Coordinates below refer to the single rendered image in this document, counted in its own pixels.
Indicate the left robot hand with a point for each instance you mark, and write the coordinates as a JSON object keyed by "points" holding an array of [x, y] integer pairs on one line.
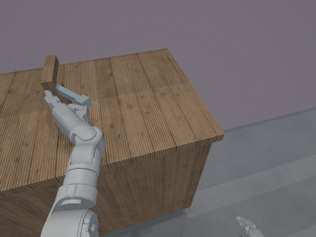
{"points": [[66, 116]]}

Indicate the robot left forearm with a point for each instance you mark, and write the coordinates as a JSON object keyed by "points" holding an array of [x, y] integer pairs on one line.
{"points": [[79, 189]]}

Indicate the right robot hand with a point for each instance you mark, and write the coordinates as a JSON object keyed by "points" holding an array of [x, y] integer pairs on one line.
{"points": [[248, 227]]}

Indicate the counter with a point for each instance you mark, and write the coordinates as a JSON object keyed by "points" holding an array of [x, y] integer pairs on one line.
{"points": [[157, 132]]}

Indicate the tap lever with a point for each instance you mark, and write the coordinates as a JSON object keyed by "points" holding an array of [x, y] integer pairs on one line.
{"points": [[75, 98]]}

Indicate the robot left upper arm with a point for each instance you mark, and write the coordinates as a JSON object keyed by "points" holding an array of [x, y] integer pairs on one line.
{"points": [[72, 223]]}

